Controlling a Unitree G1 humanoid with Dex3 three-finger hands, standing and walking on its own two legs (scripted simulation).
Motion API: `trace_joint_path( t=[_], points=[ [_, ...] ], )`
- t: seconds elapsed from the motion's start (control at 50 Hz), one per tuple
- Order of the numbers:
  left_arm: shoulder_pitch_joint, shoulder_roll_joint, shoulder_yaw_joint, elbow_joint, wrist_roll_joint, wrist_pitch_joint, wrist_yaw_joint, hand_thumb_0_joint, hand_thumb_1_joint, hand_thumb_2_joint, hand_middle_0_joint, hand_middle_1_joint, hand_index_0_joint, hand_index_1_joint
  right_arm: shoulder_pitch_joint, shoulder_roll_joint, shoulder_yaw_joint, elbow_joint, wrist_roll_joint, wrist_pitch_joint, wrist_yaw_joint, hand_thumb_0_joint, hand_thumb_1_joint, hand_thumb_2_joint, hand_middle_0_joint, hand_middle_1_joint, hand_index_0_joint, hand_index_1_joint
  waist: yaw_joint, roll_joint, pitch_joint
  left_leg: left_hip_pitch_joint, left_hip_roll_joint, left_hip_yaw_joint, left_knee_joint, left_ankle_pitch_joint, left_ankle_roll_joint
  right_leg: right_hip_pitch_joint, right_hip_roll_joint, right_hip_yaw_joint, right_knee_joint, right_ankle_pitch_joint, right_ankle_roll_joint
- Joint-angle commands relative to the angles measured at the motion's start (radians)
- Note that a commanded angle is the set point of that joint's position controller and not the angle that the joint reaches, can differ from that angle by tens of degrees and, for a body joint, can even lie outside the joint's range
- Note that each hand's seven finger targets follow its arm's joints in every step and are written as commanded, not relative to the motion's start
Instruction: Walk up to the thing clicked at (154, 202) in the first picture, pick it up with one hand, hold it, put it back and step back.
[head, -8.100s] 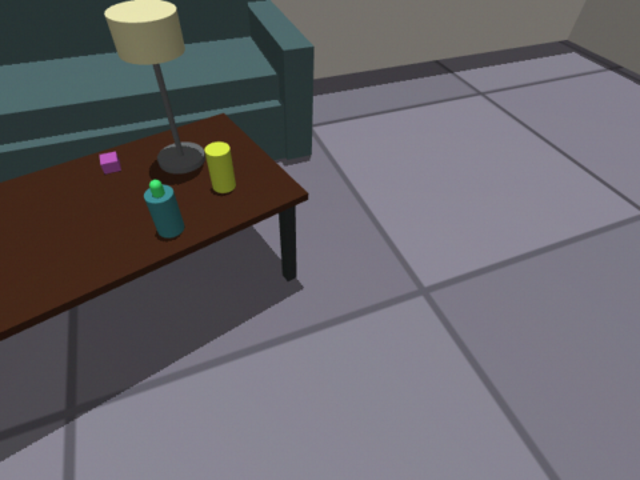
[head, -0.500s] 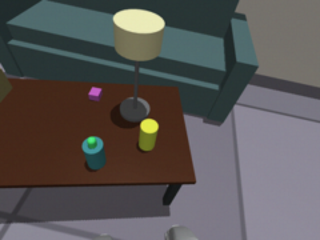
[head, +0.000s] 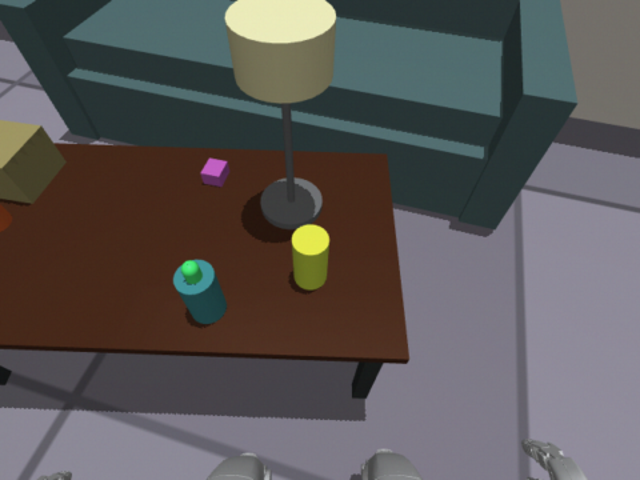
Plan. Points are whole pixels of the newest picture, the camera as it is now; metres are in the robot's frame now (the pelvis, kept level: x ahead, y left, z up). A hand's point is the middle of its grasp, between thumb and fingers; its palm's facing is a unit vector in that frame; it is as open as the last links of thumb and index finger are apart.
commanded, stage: walk up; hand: left
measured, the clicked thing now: (199, 288) +0.45 +0.23 -0.20
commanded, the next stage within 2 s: stand in 1.26 s
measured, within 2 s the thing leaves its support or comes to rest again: neither
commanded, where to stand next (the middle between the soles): +0.06 +0.03 m, yaw +0 degrees
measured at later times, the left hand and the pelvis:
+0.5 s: hand out of the picture +0.07 +0.29 -0.13, palm faces -0.02 -0.92 -0.39, open 7.3 cm; pelvis +0.00 +0.02 +0.03, yaw +0 degrees
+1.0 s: hand out of the picture +0.11 +0.27 -0.11, palm faces -0.05 -0.92 -0.38, open 7.3 cm; pelvis +0.01 +0.01 +0.04, yaw -1 degrees
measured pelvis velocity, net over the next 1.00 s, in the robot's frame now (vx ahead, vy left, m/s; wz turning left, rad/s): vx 0.01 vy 0.01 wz -0.02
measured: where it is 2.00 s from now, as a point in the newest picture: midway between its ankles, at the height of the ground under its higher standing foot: outside the picture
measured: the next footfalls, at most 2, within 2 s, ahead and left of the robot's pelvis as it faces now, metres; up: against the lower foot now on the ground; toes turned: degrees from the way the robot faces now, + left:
none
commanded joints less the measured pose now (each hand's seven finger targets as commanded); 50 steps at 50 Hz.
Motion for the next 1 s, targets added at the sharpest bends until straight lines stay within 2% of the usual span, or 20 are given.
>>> trace_joint_path(
  t=[0.0,0.02,0.06,0.08,0.1,0.12,0.14,0.16,0.18,0.2,0.22,0.24,0.26,0.3,0.36,0.48,0.58,0.7,0.9,0.98],
  points=[
    [-0.024,0.204,0.05,-0.038,-0.004,-0.02,0.013,0.0,0.9,0.9,-0.2,-0.3,-0.2,-0.3,0.047,-0.272,-0.072,-0.05,0.011,-0.018,-0.011,0.0,-0.9,-0.9,0.2,0.3,0.2,0.3,-0.046,0.126,-0.209,0.12,0.298,-0.379,-0.277,0.228,0.283,-0.005,0.082,-0.028,0.058,-0.201,-0.046],
    [-0.006,0.189,0.05,-0.025,-0.005,-0.022,0.008,0.0,0.9,0.9,-0.2,-0.3,-0.2,-0.3,0.012,-0.241,-0.055,-0.06,0.01,-0.016,-0.015,0.0,-0.9,-0.9,0.2,0.3,0.2,0.3,-0.029,0.099,-0.192,0.11,0.251,-0.303,-0.242,0.291,0.253,0.006,0.083,-0.029,0.022,-0.168,-0.046],
    [0.09,0.174,0.047,0.022,-0.002,-0.037,0.001,0.0,0.9,0.9,-0.2,-0.3,-0.2,-0.3,-0.07,-0.239,-0.044,-0.057,0.026,-0.01,-0.019,0.0,-0.9,-0.9,0.2,0.3,0.2,0.3,0.037,0.147,-0.176,0.018,0.198,-0.208,-0.165,0.291,0.17,0.17,0.083,-0.058,-0.23,0.08,-0.053],
    [0.089,0.205,0.057,0.034,0.008,-0.046,0.0,0.0,0.9,0.9,-0.2,-0.3,-0.2,-0.3,-0.083,-0.202,-0.03,-0.055,0.031,-0.006,-0.017,0.0,-0.9,-0.9,0.2,0.3,0.2,0.3,0.041,0.084,-0.181,-0.035,0.146,-0.162,-0.087,0.274,0.111,0.232,0.041,0.039,-0.299,0.171,-0.069],
    [0.056,0.264,0.068,0.025,0.018,-0.049,0.0,0.0,0.9,0.9,-0.2,-0.3,-0.2,-0.3,-0.071,-0.18,-0.022,-0.054,0.032,-0.002,-0.016,0.0,-0.9,-0.9,0.2,0.3,0.2,0.3,0.014,-0.016,-0.178,-0.052,0.062,-0.112,-0.015,0.165,0.053,0.185,-0.083,0.267,-0.369,0.135,-0.136],
    [0.0,0.302,0.072,0.019,0.017,-0.046,-0.005,0.0,0.9,0.9,-0.2,-0.3,-0.2,-0.3,-0.032,-0.177,-0.024,-0.034,0.029,0.003,-0.022,0.0,-0.9,-0.9,0.2,0.3,0.2,0.3,-0.02,-0.082,-0.162,0.001,0.035,-0.075,0.013,-0.028,0.037,0.105,-0.181,0.369,-0.402,0.074,-0.209],
    [-0.054,0.287,0.064,0.003,0.017,-0.047,-0.008,0.0,0.9,0.9,-0.2,-0.3,-0.2,-0.3,-0.004,-0.181,-0.027,-0.003,0.025,0.001,-0.02,0.0,-0.9,-0.9,0.2,0.3,0.2,0.3,-0.045,-0.065,-0.144,0.065,0.043,-0.079,-0.023,-0.069,0.037,0.051,-0.187,0.354,-0.397,0.075,-0.22],
    [-0.077,0.264,0.051,0.003,0.016,-0.043,-0.01,0.0,0.9,0.9,-0.2,-0.3,-0.2,-0.3,0.005,-0.185,-0.028,0.014,0.025,-0.004,-0.015,0.0,-0.9,-0.9,0.2,0.3,0.2,0.3,-0.057,-0.03,-0.138,0.114,0.054,-0.092,-0.116,-0.011,0.045,0.019,-0.141,0.272,-0.375,0.088,-0.177],
    [-0.1,0.233,0.037,0.002,0.014,-0.039,-0.011,0.0,0.9,0.9,-0.2,-0.3,-0.2,-0.3,0.004,-0.194,-0.029,0.027,0.024,-0.011,-0.013,0.0,-0.9,-0.9,0.2,0.3,0.2,0.3,-0.059,-0.009,-0.133,0.168,0.091,-0.163,-0.213,0.027,0.071,-0.032,-0.067,0.174,-0.331,0.09,-0.117],
    [-0.108,0.2,0.029,0.011,0.011,-0.033,-0.014,0.0,0.9,0.9,-0.2,-0.3,-0.2,-0.3,-0.022,-0.216,-0.032,0.03,0.022,-0.018,-0.011,0.0,-0.9,-0.9,0.2,0.3,0.2,0.3,-0.045,0.033,-0.12,0.145,0.146,-0.25,-0.287,0.013,0.109,-0.019,0.017,0.064,-0.261,0.098,-0.07],
    [-0.079,0.188,0.029,0.032,0.008,-0.03,-0.016,0.0,0.9,0.9,-0.2,-0.3,-0.2,-0.3,-0.033,-0.223,-0.028,0.034,0.024,-0.023,-0.009,0.0,-0.9,-0.9,0.2,0.3,0.2,0.3,-0.022,0.054,-0.13,0.114,0.22,-0.325,-0.344,0.024,0.157,0.039,0.079,-0.007,-0.174,0.061,-0.044],
    [-0.06,0.193,0.031,0.051,0.007,-0.028,-0.015,0.0,0.9,0.9,-0.2,-0.3,-0.2,-0.3,-0.042,-0.234,-0.026,0.036,0.022,-0.025,-0.009,0.0,-0.9,-0.9,0.2,0.3,0.2,0.3,-0.01,0.046,-0.123,0.077,0.255,-0.351,-0.363,0.053,0.185,0.088,0.088,-0.023,-0.17,0.015,-0.037],
    [-0.038,0.191,0.03,0.064,0.006,-0.029,-0.017,0.0,0.9,0.9,-0.2,-0.3,-0.2,-0.3,-0.06,-0.238,-0.025,0.036,0.019,-0.024,-0.009,0.0,-0.9,-0.9,0.2,0.3,0.2,0.3,-0.001,0.058,-0.122,0.056,0.248,-0.325,-0.364,0.072,0.182,0.127,0.086,-0.019,-0.2,0.009,-0.042],
    [-0.017,0.185,0.028,0.085,0.002,-0.036,-0.02,0.0,0.9,0.9,-0.2,-0.3,-0.2,-0.3,-0.108,-0.215,-0.014,0.04,0.021,-0.021,-0.008,0.0,-0.9,-0.9,0.2,0.3,0.2,0.3,0.017,0.099,-0.139,0.03,0.186,-0.221,-0.345,0.09,0.118,0.215,0.063,0.008,-0.301,0.11,-0.056],
    [-0.051,0.204,0.026,0.098,0.0,-0.037,-0.02,0.0,0.9,0.9,-0.2,-0.3,-0.2,-0.3,-0.106,-0.194,-0.007,0.064,0.023,-0.015,-0.01,0.0,-0.9,-0.9,0.2,0.3,0.2,0.3,-0.002,0.104,-0.156,0.084,0.122,-0.153,-0.326,0.103,0.062,0.21,0.016,0.066,-0.345,0.243,-0.068],
    [-0.092,0.179,0.008,0.133,0.001,-0.03,-0.02,0.0,0.9,0.9,-0.2,-0.3,-0.2,-0.3,-0.119,-0.184,-0.006,0.102,0.027,-0.012,-0.008,0.0,-0.9,-0.9,0.2,0.3,0.2,0.3,-0.01,0.08,-0.166,0.145,0.142,-0.151,-0.398,0.092,0.065,0.222,0.028,0.036,-0.394,0.243,-0.054],
    [-0.12,0.184,0.011,0.158,0.006,-0.032,-0.019,0.0,0.9,0.9,-0.2,-0.3,-0.2,-0.3,-0.119,-0.175,-0.005,0.128,0.031,-0.01,-0.007,0.0,-0.9,-0.9,0.2,0.3,0.2,0.3,-0.022,0.031,-0.19,0.212,0.122,-0.103,-0.382,0.209,0.047,0.241,-0.007,0.061,-0.45,0.351,-0.053],
    [-0.16,0.175,0.01,0.172,0.01,-0.031,-0.023,0.0,0.9,0.9,-0.2,-0.3,-0.2,-0.3,-0.122,-0.161,-0.004,0.153,0.033,-0.004,-0.003,0.0,-0.9,-0.9,0.2,0.3,0.2,0.3,-0.03,-0.016,-0.169,0.258,0.11,-0.081,-0.415,0.17,0.034,0.209,-0.029,0.093,-0.532,0.279,-0.049],
    [-0.185,0.158,0.016,0.181,0.013,-0.022,-0.027,0.0,0.9,0.9,-0.2,-0.3,-0.2,-0.3,-0.108,-0.166,-0.006,0.178,0.025,-0.01,-0.004,0.0,-0.9,-0.9,0.2,0.3,0.2,0.3,-0.024,-0.005,-0.16,0.26,0.117,-0.085,-0.477,0.176,0.024,0.234,-0.017,0.075,-0.55,0.26,-0.041],
    [-0.185,0.156,0.019,0.175,0.014,-0.02,-0.028,0.0,0.9,0.9,-0.2,-0.3,-0.2,-0.3,-0.092,-0.168,-0.006,0.178,0.023,-0.014,-0.005,0.0,-0.9,-0.9,0.2,0.3,0.2,0.3,-0.026,0.008,-0.186,0.261,0.123,-0.085,-0.483,0.2,0.026,0.268,-0.016,0.068,-0.532,0.301,-0.043]
  ],
)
